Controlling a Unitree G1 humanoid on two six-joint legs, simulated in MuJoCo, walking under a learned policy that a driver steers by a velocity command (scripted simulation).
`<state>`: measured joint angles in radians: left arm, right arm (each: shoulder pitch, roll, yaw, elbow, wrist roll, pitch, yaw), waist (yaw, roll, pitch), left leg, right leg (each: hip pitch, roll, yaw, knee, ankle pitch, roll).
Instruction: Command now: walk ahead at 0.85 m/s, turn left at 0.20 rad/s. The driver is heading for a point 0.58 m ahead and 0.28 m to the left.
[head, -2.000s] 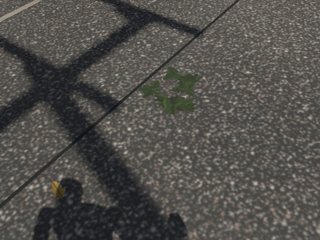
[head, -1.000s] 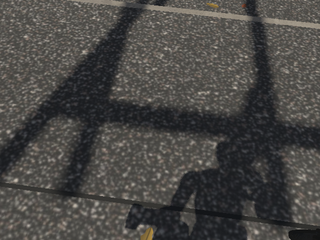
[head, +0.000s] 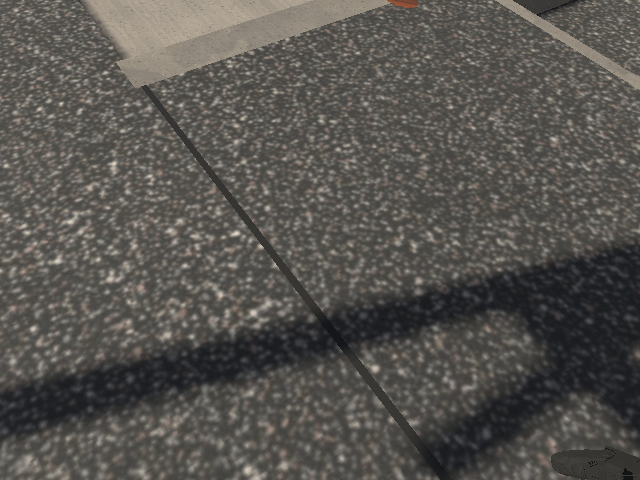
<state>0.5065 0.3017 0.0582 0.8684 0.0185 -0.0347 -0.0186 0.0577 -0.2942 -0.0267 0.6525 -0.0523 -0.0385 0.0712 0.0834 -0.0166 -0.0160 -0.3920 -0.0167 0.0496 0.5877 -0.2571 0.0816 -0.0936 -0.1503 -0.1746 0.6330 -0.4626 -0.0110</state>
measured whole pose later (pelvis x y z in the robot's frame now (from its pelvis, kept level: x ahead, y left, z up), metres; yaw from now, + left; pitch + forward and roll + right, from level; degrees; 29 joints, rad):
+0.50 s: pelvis +0.40 +0.03 -0.01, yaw +15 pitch +1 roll -1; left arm 0.10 0.27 0.03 0.70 0.05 -0.06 0.00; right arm 0.41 -0.30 -0.04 0.91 0.00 -0.07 0.01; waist -0.07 0.02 0.05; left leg -0.18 -0.06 -0.10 1.18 -0.34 0.14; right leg -0.46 -0.03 -0.10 0.65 -0.21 -0.02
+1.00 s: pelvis +0.74 +0.18 +0.00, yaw +29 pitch -1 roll -1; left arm 0.19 0.23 0.02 0.82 0.02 -0.01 0.01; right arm 0.19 -0.22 -0.01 0.88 -0.01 -0.05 0.00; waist 0.01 -0.01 0.15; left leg -0.38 -0.12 0.04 0.49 -0.10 0.14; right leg -0.46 -0.07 0.02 1.19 -0.43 0.01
